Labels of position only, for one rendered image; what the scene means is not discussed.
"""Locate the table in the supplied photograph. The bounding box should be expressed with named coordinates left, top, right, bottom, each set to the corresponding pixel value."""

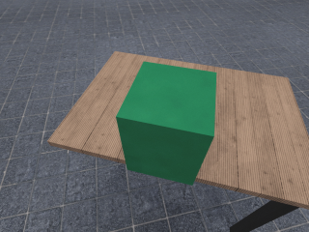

left=47, top=51, right=309, bottom=232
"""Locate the carton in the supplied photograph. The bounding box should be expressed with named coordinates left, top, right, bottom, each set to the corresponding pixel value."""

left=116, top=61, right=217, bottom=186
